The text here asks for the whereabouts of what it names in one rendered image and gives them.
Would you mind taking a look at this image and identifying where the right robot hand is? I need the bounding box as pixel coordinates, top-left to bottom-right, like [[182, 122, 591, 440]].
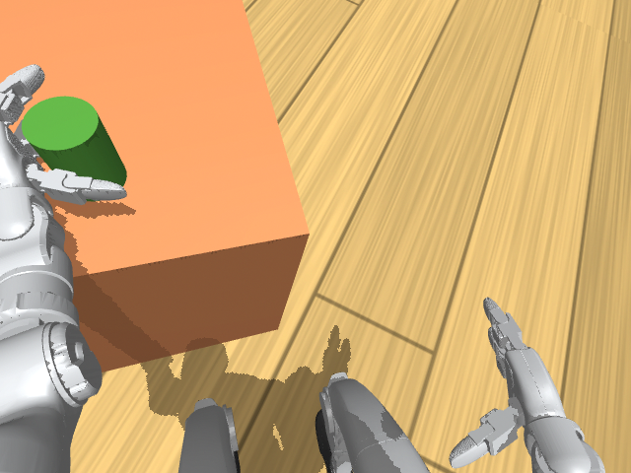
[[450, 298, 566, 468]]

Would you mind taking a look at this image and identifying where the can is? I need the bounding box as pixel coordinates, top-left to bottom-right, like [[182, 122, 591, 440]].
[[22, 97, 127, 202]]

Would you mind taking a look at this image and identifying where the left robot arm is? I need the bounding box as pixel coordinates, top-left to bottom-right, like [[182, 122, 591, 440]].
[[0, 186, 103, 473]]

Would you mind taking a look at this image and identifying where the left robot hand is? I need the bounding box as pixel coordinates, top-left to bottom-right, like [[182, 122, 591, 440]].
[[0, 64, 127, 205]]

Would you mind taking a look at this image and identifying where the right robot foot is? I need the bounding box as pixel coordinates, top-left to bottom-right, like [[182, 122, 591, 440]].
[[315, 410, 353, 473]]

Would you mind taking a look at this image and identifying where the right robot arm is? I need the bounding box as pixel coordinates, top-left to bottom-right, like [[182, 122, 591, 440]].
[[524, 416, 605, 473]]

